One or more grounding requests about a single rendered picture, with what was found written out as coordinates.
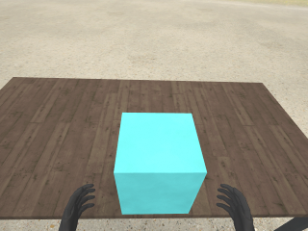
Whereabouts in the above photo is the robot left hand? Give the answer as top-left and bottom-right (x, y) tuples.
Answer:
(58, 184), (95, 231)

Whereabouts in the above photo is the carton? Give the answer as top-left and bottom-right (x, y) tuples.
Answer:
(114, 113), (207, 215)

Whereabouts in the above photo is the table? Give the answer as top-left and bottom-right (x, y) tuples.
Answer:
(0, 77), (308, 231)

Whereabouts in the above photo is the robot right hand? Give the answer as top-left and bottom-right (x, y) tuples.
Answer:
(216, 184), (255, 231)

